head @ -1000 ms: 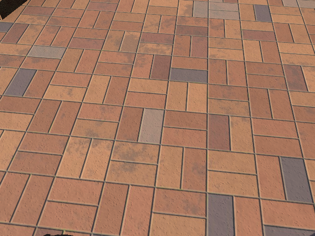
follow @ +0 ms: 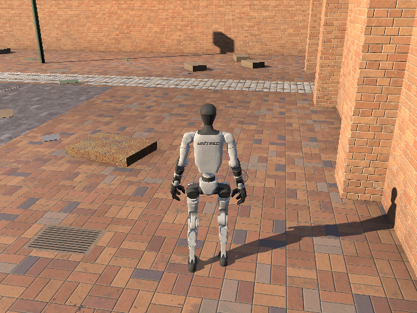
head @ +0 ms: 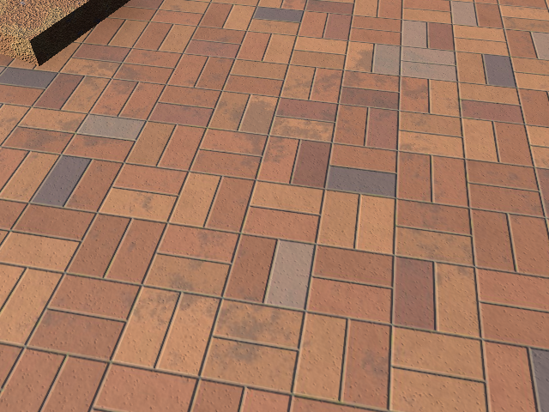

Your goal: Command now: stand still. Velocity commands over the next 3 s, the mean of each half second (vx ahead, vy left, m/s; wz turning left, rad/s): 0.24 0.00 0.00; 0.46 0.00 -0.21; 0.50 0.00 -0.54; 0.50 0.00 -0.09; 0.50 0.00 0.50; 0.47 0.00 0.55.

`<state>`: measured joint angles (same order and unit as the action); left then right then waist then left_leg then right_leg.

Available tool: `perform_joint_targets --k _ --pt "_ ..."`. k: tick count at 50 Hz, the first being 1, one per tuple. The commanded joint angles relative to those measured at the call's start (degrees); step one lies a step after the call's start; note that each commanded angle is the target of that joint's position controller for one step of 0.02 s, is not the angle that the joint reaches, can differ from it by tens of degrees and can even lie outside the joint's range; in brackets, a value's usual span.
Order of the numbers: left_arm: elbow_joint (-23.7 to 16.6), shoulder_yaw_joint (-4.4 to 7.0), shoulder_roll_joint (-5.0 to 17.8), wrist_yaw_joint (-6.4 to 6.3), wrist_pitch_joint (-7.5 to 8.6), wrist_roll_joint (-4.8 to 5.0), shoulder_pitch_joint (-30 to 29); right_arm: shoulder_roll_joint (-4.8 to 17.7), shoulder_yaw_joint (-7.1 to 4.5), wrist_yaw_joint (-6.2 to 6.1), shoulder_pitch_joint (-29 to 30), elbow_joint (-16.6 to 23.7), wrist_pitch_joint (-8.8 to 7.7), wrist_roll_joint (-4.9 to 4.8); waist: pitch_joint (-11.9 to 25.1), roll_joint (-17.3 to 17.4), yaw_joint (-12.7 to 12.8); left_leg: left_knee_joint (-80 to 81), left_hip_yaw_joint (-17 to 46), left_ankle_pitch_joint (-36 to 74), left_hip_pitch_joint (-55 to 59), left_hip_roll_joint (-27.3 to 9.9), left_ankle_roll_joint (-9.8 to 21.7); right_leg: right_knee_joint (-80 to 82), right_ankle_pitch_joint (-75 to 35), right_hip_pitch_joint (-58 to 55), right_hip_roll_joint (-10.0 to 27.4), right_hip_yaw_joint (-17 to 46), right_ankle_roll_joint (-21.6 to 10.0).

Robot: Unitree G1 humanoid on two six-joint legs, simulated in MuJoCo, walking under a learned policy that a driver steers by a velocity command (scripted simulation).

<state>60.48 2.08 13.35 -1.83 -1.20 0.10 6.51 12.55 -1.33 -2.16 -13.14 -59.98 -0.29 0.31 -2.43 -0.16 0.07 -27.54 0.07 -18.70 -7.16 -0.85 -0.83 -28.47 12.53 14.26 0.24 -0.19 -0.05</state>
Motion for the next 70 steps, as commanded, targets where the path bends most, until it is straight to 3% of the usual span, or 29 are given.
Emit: perform_joint_targets --k 1,4,8,12,14,16,17,18,20,23,29,34,36,38,39,40,41,42,44,47,50,56,61,64,66,67,68,69,70 --pt "-1.19 1.04 6.14 -0.25 0.39 -0.01 -0.35 5.77 -0.89 -0.25 -2.73 0.62 -0.33 0.04 1.59 0.58 0.03 5.43 0.72 10.46 -5.85 -1.16 0.8 3.19 -11.17 -5.8 1.79 1.74 -1.85" --pt "0.07 0.91 5.48 -0.3 0.3 0.01 0.73 5.17 -0.74 -0.36 -4.37 -0.58 -0.27 -0.05 2.41 0.62 -0.03 6.07 0.07 3.39 -5.72 -0.57 1.06 3.43 -3.55 -5.94 0.97 0.96 -1.86" --pt "-0.21 1.38 6.13 -0.22 1.27 0.57 0.21 7.29 -1.54 -0.84 -4.9 0.49 -0.67 -0.99 -5.08 2.22 -0.67 7.62 4.62 -23.76 -11.34 -2.66 5.66 0.7 24.71 4.34 -0.61 0.45 -3.42" --pt "-1.84 0.95 2.87 1.49 4.87 1.37 -1.79 10.98 -3.07 -0.2 -9.29 -0.49 -2.9 -1.97 -7.65 10.9 -1.7 16.2 22.58 -26.95 -6.04 -15.53 12.95 -13.02 10.95 12.51 -0.79 -3.08 -3.05" --pt "-1.11 0.91 2.48 2.21 5.97 1.96 1.69 9.71 -2.78 0.3 -5.95 0.82 -3.49 -2.11 -8.35 9.82 1.3 14.15 20.73 -20.64 -9.26 -15.24 12.19 -7.82 11.48 7.12 0.11 -2.62 -4.88" --pt "3.15 2.21 5.23 2.13 6.3 1.83 13.22 8.31 -2.36 0.81 -0.39 3.33 -3.76 -1.98 -5.29 4.58 6.32 2.41 9.81 -5.7 -17.53 -7.65 7.45 1.84 6.84 -10.62 0.59 0.98 -5.81" --pt "5.22 4.11 11.62 2.2 6.53 1.73 21.07 4.81 -1.53 0.8 1.3 5.7 -4.55 -1.72 -2.17 -10.88 8.25 -17.5 -1.58 0.4 -27.16 1.1 2.71 10.31 12.0 -20.16 9.97 19.45 -11.08" --pt "5.86 4.07 13.35 2.92 7.12 1.02 26.6 4.76 -1.54 0.53 2.11 7.27 -5.63 -1.87 1.65 -17.28 9.32 -34.4 0.63 -12.03 -35.81 3.95 1.49 18.14 10.92 -26.25 20.7 40.62 -17.44" --pt "3.04 1.72 6.7 3.0 8.26 0.31 18.13 5.53 -1.89 1.63 0.9 6.64 -6.62 -3.43 -1.62 -5.87 4.12 -45.65 5.74 -6.7 -41.63 -1.9 4.62 16.63 6.89 -23.03 19.99 32.32 -15.34" --pt "1.6 0.13 3.63 3.08 7.62 0.13 15.34 6.39 -3.01 2.29 2.48 6.72 -6.55 -2.16 -2.91 -3.59 2.06 -37.95 2.89 4.4 -38.73 -6.41 5.06 18.8 -5.96 -17.97 14.07 16.33 -10.85" --pt "0.68 0.34 7.51 0.73 6.15 -0.27 18.17 1.92 -1.4 3.14 14.68 11.65 -5.35 -1.65 -5.22 -3.81 3.65 -14.4 -2.34 16.01 -31.76 -3.94 0.94 23.12 -12.93 -9.76 10.51 5.77 -10.65" --pt "1.58 1.2 7.93 0.55 6.02 1.16 21.58 4.56 -1.47 4.25 20.39 14.65 -5.4 -2.16 -6.98 -4.3 3.19 -4.44 -1.17 19.46 -27.33 -2.46 2.96 22.66 -15.49 -13.68 13.79 5.39 -9.98" --pt "0.85 1.81 9.1 0.55 5.54 1.06 19.97 7.0 -2.45 4.39 17.04 14.53 -5.86 -2.09 -4.07 -5.0 0.11 -2.77 -1.07 16.84 -21.9 -0.93 4.28 17.32 -27.14 -17.04 14.74 5.67 -8.82" --pt "-0.35 1.84 9.05 0.78 4.77 0.37 17.89 11.15 -4.83 3.71 2.68 10.75 -5.9 -2.29 5.57 -5.87 -7.48 -3.03 -2.93 14.41 -2.1 2.0 6.39 0.29 -41.34 -13.86 11.28 3.44 -6.42" --pt "-2.0 0.98 7.05 1.0 4.64 -0.46 17.51 14.89 -6.01 2.97 -8.02 8.72 -5.74 -1.6 13.89 -2.49 -11.33 -4.69 6.62 10.34 16.07 -7.0 9.37 -16.55 -28.21 -1.68 8.06 2.1 -4.48" --pt "-2.62 -1.31 -2.79 1.31 5.5 0.22 25.94 19.15 -6.62 3.23 -12.28 7.25 -5.51 -0.27 24.53 14.43 -6.22 4.04 34.88 -5.24 33.0 -22.64 17.67 -38.29 12.0 17.48 -2.82 0.95 -1.0" --pt "-2.09 -0.19 2.2 1.45 6.67 2.09 23.49 13.76 -5.1 3.46 -10.62 7.61 -5.74 -0.42 23.44 13.76 -7.34 12.54 44.21 -11.87 28.93 -22.96 17.22 -47.4 19.21 22.42 -1.61 8.5 -1.65" --pt "-4.23 1.05 6.13 1.34 7.2 3.36 17.9 10.45 -4.09 3.38 -4.62 8.36 -6.13 -0.78 13.24 10.84 -6.09 13.24 34.75 -10.9 20.69 -21.59 14.1 -50.14 15.29 26.92 1.34 7.53 -2.58" --pt "-5.22 1.81 6.05 0.42 7.03 2.27 13.46 6.9 -3.13 3.62 3.4 9.15 -6.93 -0.18 5.46 4.18 -2.61 15.68 19.54 2.34 4.11 -17.8 11.16 -45.52 6.13 22.19 6.49 6.15 -3.39" --pt "-5.18 2.38 2.58 0.51 4.41 2.22 15.98 4.77 -2.78 3.63 5.05 7.66 -7.38 0.46 2.98 5.56 1.14 19.7 7.81 8.5 -4.35 -14.58 10.49 -40.76 3.72 16.14 8.92 6.32 -4.01" --pt "-8.3 2.99 3.24 0.42 2.9 1.72 10.96 7.29 -3.47 2.55 4.03 6.78 -7.54 0.51 -0.36 3.68 1.62 22.54 2.89 10.53 -5.28 -15.24 11.72 -36.37 -1.41 22.11 9.57 6.81 -3.1" --pt "-12.49 2.63 2.8 2.71 3.82 1.03 0.17 10.03 -4.12 0.68 -0.16 6.53 -6.56 0.44 -2.52 1.43 -1.23 23.02 -7.23 16.39 0.07 -13.94 10.32 -18.75 -15.76 25.73 8.07 2.62 -1.82" --pt "-17.43 1.76 2.36 4.71 3.93 1.2 -8.68 11.69 -4.83 0.64 -5.93 5.57 -4.69 -0.68 -4.59 1.11 -4.34 18.63 -11.28 22.27 10.67 -16.24 9.52 -10.03 -11.38 28.26 6.56 -1.95 -3.5" --pt "-19.13 2.84 4.98 5.45 3.66 1.4 -6.43 13.92 -5.56 0.6 -4.42 6.64 -3.5 -1.35 -0.86 4.27 -1.18 8.88 -13.74 47.36 13.96 -16.86 7.83 -8.72 -2.86 20.14 1.9 -6.51 -6.3" --pt "-16.36 5.7 9.98 5.06 3.6 1.85 7.61 14.62 -5.57 0.47 -2.27 7.7 -2.58 -1.78 7.14 4.73 7.08 -11.1 -15.94 57.87 9.46 -14.39 5.27 -4.61 -3.72 0.32 -3.64 -8.48 -9.87" --pt "-13.97 8.07 15.42 3.74 3.06 1.81 17.3 13.26 -4.94 0.36 -2.58 8.9 -2.92 -0.84 12.64 -0.46 10.7 -28.81 -16.01 42.08 -4.61 -12.09 2.2 -2.55 -2.67 -17.7 1.15 2.0 -13.08" --pt "-14.1 8.73 21.33 3.3 3.34 2.04 16.06 3.65 -2.21 1.24 -7.0 12.19 -4.7 0.96 16.59 -14.88 3.12 -48.53 -10.2 -12.07 -30.44 0.16 -1.42 3.47 6.72 -34.72 15.74 35.32 -23.32" --pt "-15.77 7.27 17.3 3.53 4.17 0.86 18.47 7.65 -2.58 2.0 -1.06 13.66 -7.57 -1.71 23.0 -8.44 6.68 -54.87 3.69 -15.5 -37.16 2.04 -0.22 12.42 10.99 -38.31 19.56 48.96 -25.22" --pt "-15.23 6.22 13.49 3.62 4.95 0.35 16.73 9.86 -3.21 2.42 4.5 15.32 -8.91 -3.71 15.26 -5.92 7.32 -53.79 4.47 -9.84 -42.68 -0.85 1.59 13.24 5.21 -34.63 18.15 40.38 -21.94"
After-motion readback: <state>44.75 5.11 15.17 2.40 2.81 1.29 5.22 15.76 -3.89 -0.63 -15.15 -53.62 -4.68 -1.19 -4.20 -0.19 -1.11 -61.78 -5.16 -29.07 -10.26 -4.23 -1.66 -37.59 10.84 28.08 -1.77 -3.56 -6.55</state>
